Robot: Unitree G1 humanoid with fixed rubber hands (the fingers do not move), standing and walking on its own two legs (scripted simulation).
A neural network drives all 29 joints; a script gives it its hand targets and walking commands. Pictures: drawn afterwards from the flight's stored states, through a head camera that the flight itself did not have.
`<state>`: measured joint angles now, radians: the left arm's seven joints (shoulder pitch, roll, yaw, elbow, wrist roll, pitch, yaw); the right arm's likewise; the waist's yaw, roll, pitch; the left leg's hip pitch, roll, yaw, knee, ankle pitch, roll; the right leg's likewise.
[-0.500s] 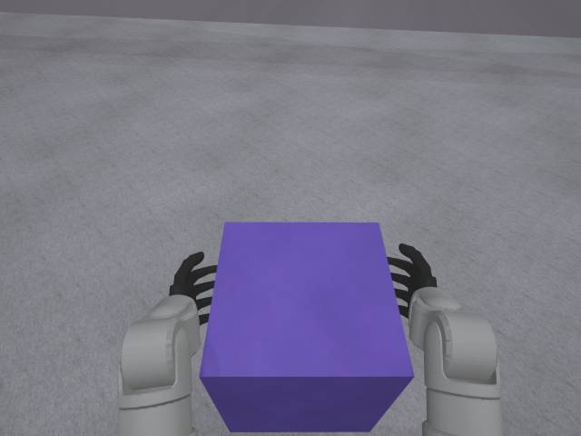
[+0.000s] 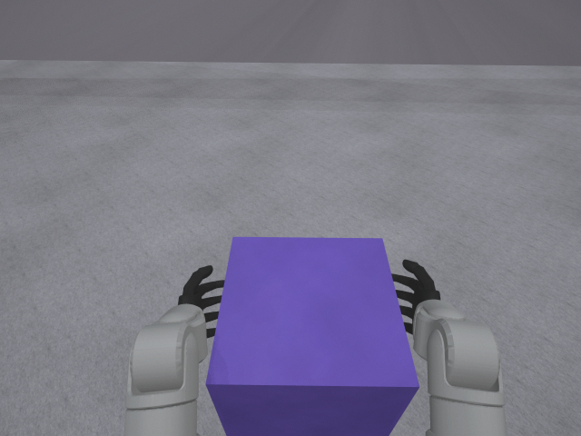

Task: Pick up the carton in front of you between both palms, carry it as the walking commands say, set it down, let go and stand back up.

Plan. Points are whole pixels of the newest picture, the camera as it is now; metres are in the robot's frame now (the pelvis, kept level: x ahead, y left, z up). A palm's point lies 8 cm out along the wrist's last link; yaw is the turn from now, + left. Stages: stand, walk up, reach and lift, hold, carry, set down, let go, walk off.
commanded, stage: carry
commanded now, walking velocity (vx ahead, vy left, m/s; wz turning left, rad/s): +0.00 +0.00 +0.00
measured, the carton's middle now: (306, 348) +0.26 +0.00 +0.01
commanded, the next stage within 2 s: hold in 1.38 s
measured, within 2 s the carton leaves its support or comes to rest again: neither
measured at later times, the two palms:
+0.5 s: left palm (197, 341) +0.24 +0.14 +0.07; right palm (431, 333) +0.25 -0.16 +0.08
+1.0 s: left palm (204, 348) +0.25 +0.14 +0.04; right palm (423, 341) +0.25 -0.16 +0.05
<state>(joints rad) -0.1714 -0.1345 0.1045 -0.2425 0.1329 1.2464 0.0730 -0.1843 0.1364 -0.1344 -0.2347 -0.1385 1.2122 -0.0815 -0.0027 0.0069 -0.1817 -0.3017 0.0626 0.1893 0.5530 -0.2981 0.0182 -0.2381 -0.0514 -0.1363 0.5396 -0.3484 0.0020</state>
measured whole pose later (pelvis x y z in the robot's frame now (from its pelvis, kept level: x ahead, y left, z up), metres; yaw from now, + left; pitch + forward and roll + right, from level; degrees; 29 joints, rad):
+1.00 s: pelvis -0.05 -0.01 +0.00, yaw +0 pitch +2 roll +0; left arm -0.28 -0.16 0.21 0.27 0.28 0.69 0.01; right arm -0.29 0.16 -0.25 0.29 -0.29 0.66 -0.01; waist 0.00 0.00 -0.11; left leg -0.33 0.07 0.18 0.50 -0.20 0.02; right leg -0.28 -0.04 -0.15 0.52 -0.27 -0.03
